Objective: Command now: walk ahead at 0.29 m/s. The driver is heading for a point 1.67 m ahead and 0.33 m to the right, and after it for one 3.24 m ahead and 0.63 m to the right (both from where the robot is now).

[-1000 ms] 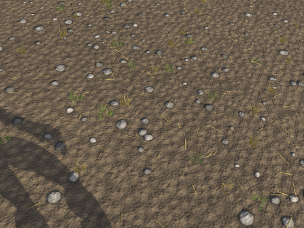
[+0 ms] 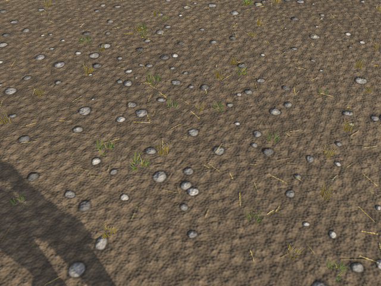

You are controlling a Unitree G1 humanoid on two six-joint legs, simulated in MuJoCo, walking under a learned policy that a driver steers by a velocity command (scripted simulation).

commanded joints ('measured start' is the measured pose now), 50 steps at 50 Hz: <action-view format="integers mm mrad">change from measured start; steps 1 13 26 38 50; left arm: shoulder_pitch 13 -152 -118 -40 157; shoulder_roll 154 68 109 170 172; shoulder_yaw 37 30 36 61 58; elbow -27 -122 -172 -161 -172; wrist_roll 1 20 3 -18 0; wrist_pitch -20 -57 -57 -84 -62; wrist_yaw -2 -66 -48 -22 0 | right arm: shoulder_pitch -51 209 201 -68 -427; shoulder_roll -63 -78 -152 -91 -107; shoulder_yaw -17 -29 -32 -45 -23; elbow -81 -14 -8 -250 -421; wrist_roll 4 17 12 -18 4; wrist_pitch -40 -100 -105 -47 -62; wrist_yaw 16 -6 -41 14 31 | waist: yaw -14 -21 96 -45 82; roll -104 76 135 8 -66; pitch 157 137 -14 81 81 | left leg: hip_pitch -140 320 346 -313 -341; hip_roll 39 230 246 134 29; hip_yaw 3 -235 98 -40 0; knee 28 -528 -53 416 -84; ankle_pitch -38 317 1277 180 388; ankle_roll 11 104 32 -91 -62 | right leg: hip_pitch -77 -607 -107 -111 194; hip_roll -290 -96 83 -138 -130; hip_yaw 345 -41 -179 251 274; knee -277 632 184 -222 -72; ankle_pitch -374 86 145 379 747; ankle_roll -157 1 -134 -233 -123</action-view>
